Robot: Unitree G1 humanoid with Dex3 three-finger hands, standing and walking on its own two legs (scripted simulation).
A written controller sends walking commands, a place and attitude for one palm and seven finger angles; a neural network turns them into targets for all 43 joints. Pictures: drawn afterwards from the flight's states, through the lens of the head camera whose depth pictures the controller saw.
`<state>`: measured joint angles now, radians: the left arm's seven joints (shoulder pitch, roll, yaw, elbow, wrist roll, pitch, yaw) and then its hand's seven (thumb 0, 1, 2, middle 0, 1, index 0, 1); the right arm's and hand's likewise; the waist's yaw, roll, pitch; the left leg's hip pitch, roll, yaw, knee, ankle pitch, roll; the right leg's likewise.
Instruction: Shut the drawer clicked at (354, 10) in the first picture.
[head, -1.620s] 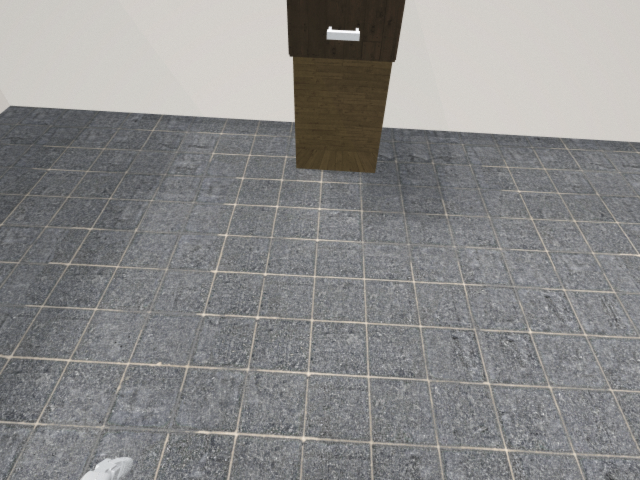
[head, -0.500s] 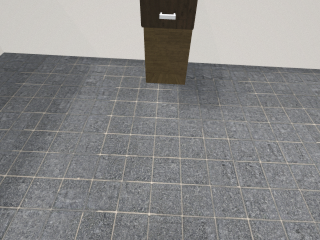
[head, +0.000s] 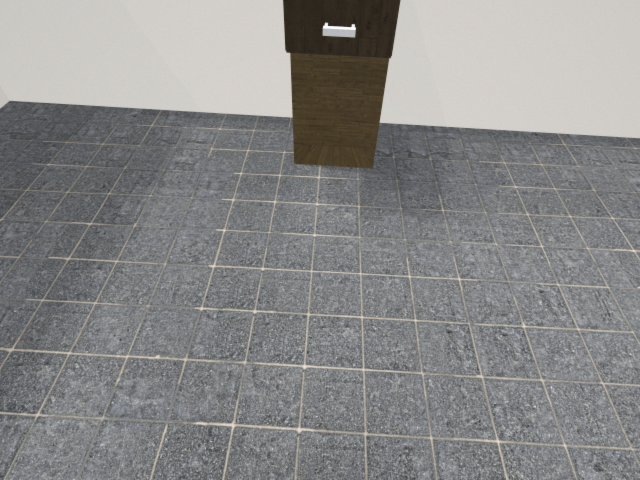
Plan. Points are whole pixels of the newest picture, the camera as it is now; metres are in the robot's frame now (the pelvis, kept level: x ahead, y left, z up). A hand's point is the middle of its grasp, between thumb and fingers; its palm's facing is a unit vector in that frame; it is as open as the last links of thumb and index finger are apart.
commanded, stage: walk to a spot facing it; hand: left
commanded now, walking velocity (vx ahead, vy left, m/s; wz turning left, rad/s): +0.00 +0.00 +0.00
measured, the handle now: (339, 28) +1.37 +0.02 +0.01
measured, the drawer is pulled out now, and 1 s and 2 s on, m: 0.29 0.29 0.29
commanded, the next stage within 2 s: turn to face it in 1.80 s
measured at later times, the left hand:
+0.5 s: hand out of the picture +0.10 +0.15 -0.19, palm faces -0.06 -0.98 -0.20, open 7.4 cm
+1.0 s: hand (234, 361) +0.35 +0.18 -0.20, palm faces -0.15 -0.98 -0.15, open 7.4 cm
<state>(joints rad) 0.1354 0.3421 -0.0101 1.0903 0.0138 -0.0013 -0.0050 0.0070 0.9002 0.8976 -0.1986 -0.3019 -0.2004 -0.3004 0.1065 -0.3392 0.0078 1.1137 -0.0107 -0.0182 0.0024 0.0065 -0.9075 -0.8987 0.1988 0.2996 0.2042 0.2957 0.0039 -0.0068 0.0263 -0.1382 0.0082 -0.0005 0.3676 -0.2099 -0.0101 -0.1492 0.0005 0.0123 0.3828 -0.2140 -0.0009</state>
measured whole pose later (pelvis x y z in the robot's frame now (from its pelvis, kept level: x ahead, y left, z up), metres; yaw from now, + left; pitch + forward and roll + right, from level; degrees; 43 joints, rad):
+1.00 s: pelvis +0.33 +0.00 -0.02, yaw -13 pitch -2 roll -1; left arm 0.34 0.18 0.06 1.09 0.03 -0.03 0.00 0.01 0.91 0.90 -0.19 -0.30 -0.20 -0.30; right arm 0.20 -0.14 -0.05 1.03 -0.02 -0.09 -0.02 -0.01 -0.94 -0.90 0.20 0.30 0.20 0.30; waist 0.02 -0.04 0.05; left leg -0.31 0.02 0.19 0.57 -0.23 0.10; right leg -0.42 -0.04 -0.01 1.30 -0.33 -0.04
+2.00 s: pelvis +0.74 -0.12 -0.03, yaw -19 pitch -2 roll -2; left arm 0.37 0.17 0.04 1.13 0.02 -0.03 0.01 0.00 0.91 0.90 -0.19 -0.30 -0.20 -0.30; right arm 0.16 -0.19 -0.04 0.99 -0.03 -0.07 0.01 0.01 -0.93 -0.90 0.19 0.30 0.20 0.29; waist 0.02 -0.04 0.06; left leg -0.42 0.08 0.15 0.68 -0.22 0.07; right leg -0.18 -0.06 -0.12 0.91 -0.53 0.01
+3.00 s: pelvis +0.78 -0.16 -0.01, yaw +1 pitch -1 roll -1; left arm 0.42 0.20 0.05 1.13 0.02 0.01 0.00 0.01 0.90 0.90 -0.20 -0.30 -0.20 -0.30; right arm 0.17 -0.18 -0.03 1.01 -0.02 -0.01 0.01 0.01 -0.91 -0.90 0.19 0.30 0.20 0.29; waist 0.07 -0.02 0.00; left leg -0.17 0.04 0.09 0.48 -0.31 0.02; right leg -0.23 -0.07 -0.23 0.54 -0.32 -0.01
